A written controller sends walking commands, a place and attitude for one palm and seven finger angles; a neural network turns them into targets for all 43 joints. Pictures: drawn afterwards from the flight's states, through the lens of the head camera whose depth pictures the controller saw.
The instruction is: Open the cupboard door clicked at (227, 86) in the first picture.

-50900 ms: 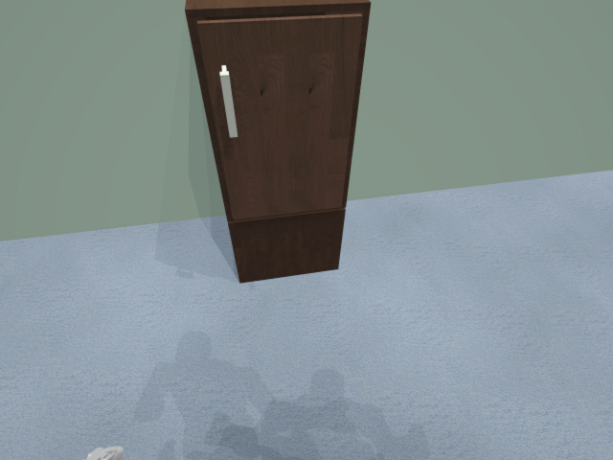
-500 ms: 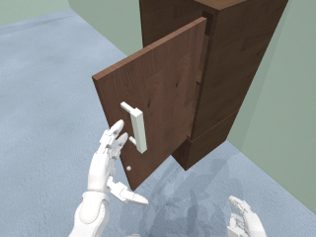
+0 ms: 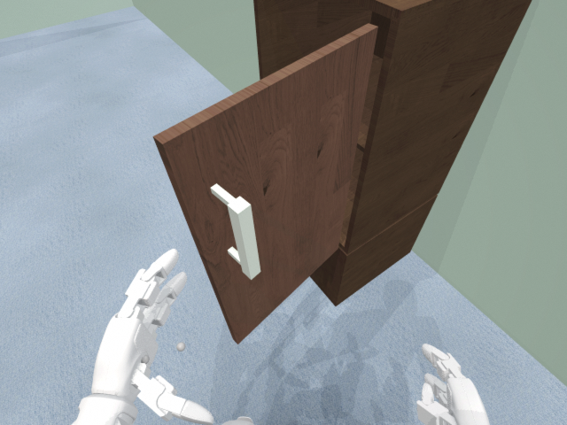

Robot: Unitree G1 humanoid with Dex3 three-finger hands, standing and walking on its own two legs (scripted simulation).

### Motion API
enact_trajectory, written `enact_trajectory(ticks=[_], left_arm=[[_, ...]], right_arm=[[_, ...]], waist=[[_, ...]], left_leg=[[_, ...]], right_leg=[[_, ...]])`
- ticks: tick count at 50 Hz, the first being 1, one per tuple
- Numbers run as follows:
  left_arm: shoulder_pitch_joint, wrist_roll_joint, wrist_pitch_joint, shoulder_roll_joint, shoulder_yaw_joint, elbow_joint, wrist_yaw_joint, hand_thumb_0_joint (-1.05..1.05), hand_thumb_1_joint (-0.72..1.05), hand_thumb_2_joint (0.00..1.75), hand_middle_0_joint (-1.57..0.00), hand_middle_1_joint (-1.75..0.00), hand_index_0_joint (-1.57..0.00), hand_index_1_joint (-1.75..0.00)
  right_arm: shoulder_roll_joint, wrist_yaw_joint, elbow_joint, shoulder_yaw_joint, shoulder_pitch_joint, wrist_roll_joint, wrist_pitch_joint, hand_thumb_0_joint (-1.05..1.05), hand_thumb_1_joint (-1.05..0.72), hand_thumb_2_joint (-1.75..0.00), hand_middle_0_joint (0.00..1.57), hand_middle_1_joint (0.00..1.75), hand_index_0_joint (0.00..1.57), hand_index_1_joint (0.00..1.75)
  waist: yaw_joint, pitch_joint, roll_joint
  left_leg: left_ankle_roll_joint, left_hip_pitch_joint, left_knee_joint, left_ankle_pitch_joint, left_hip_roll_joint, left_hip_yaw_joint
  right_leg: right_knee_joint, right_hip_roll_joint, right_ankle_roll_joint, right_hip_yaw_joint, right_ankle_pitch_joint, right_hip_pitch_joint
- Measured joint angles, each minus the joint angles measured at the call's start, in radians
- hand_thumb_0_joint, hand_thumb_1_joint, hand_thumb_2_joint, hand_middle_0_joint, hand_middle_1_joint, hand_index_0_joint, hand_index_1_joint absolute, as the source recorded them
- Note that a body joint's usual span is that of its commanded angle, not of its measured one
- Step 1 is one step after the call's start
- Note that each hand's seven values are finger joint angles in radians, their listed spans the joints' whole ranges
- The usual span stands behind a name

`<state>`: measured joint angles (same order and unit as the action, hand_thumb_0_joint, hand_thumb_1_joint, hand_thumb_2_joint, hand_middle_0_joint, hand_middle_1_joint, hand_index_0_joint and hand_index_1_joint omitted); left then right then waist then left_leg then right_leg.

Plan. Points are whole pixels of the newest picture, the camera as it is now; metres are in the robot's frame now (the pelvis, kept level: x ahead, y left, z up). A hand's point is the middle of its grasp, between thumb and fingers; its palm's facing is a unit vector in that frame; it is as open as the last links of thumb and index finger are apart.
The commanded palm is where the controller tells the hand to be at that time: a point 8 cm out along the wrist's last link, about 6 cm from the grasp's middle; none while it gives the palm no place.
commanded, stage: draw the hand back to the body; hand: left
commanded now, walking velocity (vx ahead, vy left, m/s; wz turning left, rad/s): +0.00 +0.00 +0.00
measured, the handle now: (236, 234) +0.35 +0.09 +0.09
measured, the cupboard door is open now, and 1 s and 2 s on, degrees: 100 100 100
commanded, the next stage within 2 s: step back with the hand held close in 1.64 s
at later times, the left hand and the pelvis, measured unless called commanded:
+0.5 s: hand (124, 336) +0.20 +0.18 +0.12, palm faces +0.00 -1.00 -0.07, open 16.3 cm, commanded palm +0.17 +0.24 +0.13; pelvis +0.00 +0.02 +0.01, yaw +0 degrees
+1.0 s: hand (25, 302) +0.21 +0.26 +0.18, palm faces +0.32 -0.87 -0.37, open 12.2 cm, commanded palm +0.16 +0.30 +0.19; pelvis +0.01 +0.03 +0.05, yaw -1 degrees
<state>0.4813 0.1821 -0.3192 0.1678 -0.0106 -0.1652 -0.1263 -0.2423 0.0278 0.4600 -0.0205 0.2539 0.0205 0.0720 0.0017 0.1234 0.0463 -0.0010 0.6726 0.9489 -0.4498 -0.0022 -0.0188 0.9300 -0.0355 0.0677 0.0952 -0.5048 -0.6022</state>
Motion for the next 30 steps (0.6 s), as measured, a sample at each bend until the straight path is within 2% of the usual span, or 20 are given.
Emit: enact_trajectory(ticks=[6, 11, 16, 21, 29, 30], left_arm=[[-0.040, 0.019, -0.013, 0.000, 0.009, -0.005, -0.014, -0.02, -0.50, 0.30, -0.15, -0.30, -0.15, -0.30], [-0.031, 0.019, 0.031, 0.022, 0.026, -0.056, -0.005, -0.02, -0.50, 0.30, -0.15, -0.30, -0.15, -0.30], [0.017, 0.046, 0.084, 0.035, 0.064, -0.098, -0.009, -0.02, -0.50, 0.30, -0.15, -0.30, -0.15, -0.30], [0.032, 0.068, 0.121, 0.051, 0.095, -0.111, -0.029, -0.01, -0.50, 0.30, -0.15, -0.30, -0.15, -0.30], [0.040, 0.097, 0.144, 0.081, 0.133, -0.176, -0.070, -0.02, -0.47, 0.32, -0.15, -0.30, -0.15, -0.30], [0.040, 0.064, 0.156, 0.093, 0.131, -0.190, -0.045, -0.01, -0.45, 0.32, -0.15, -0.30, -0.15, -0.30]], right_arm=[[-0.001, 0.010, 0.013, 0.004, -0.005, 0.002, 0.022, 0.02, -0.90, -0.90, 0.20, 0.30, 0.21, 0.30], [0.009, 0.012, 0.009, 0.000, 0.012, 0.012, 0.019, 0.02, -0.90, -0.90, 0.20, 0.30, 0.21, 0.30], [0.014, 0.018, 0.003, -0.011, 0.028, 0.022, 0.015, 0.02, -0.90, -0.90, 0.20, 0.30, 0.21, 0.30], [0.006, 0.028, 0.002, -0.021, 0.028, 0.025, 0.028, 0.02, -0.90, -0.90, 0.20, 0.30, 0.21, 0.30], [-0.003, 0.034, 0.013, -0.023, 0.016, 0.033, 0.069, 0.02, -0.90, -0.90, 0.20, 0.30, 0.21, 0.30], [0.000, 0.039, 0.015, -0.022, 0.016, 0.029, 0.068, 0.02, -0.90, -0.90, 0.20, 0.30, 0.21, 0.30]], waist=[[-0.003, 0.000, 0.001], [-0.005, 0.010, 0.005], [-0.006, 0.022, 0.014], [0.004, 0.016, 0.014], [0.019, 0.008, 0.016], [0.026, 0.008, 0.014]], left_leg=[[-0.002, 0.031, 0.028, -0.007, 0.002, -0.002], [-0.007, -0.002, 0.006, -0.004, 0.004, 0.008], [-0.012, -0.057, -0.037, 0.006, 0.002, 0.015], [-0.017, -0.090, -0.059, 0.015, 0.000, 0.009], [-0.025, -0.136, -0.088, 0.029, -0.004, 0.003], [-0.026, -0.147, -0.097, 0.032, -0.004, 0.006]], right_leg=[[0.022, -0.002, -0.002, 0.003, -0.004, -0.028], [-0.001, -0.003, -0.006, -0.008, 0.004, 0.002], [-0.047, -0.003, -0.013, -0.017, 0.018, 0.056], [-0.081, -0.003, -0.018, -0.013, 0.032, 0.096], [-0.125, 0.000, -0.025, -0.008, 0.052, 0.151], [-0.133, 0.000, -0.026, -0.011, 0.055, 0.161]])
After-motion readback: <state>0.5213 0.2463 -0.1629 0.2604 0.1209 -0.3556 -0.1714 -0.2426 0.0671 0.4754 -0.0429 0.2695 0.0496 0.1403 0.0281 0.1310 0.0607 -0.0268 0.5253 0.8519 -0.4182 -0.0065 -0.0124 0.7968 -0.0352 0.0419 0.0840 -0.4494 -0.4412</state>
